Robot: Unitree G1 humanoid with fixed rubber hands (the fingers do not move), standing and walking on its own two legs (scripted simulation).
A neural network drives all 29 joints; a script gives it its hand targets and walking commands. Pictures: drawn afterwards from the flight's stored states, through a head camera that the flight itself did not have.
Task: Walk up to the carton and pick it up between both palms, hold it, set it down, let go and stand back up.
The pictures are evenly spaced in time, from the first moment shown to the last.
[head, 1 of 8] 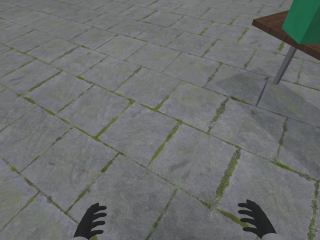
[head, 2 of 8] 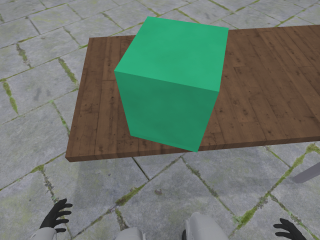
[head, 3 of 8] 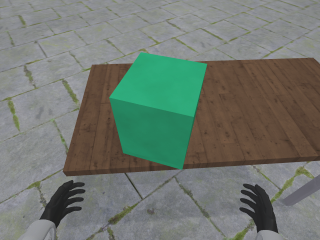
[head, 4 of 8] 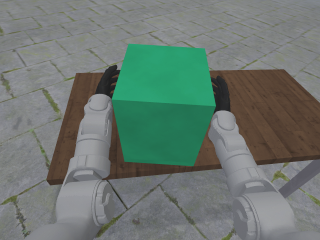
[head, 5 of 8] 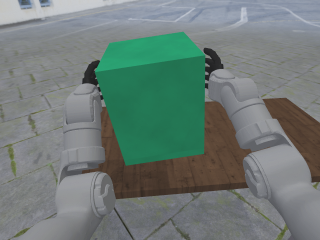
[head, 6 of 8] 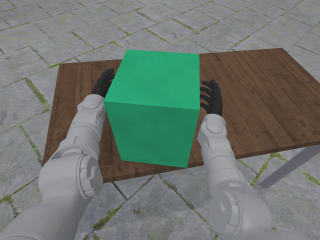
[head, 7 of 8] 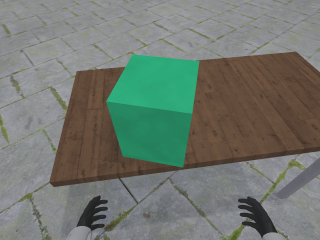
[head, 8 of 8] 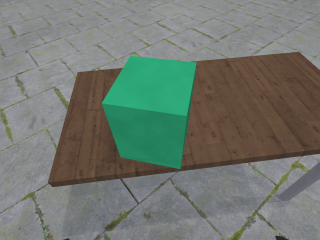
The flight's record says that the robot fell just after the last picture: no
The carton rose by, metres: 0.22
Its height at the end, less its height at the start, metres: +0.00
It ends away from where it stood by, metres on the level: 0.04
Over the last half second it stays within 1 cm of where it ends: yes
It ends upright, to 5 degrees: yes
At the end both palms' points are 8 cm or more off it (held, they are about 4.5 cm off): yes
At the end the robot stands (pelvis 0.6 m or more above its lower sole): yes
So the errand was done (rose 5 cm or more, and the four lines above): yes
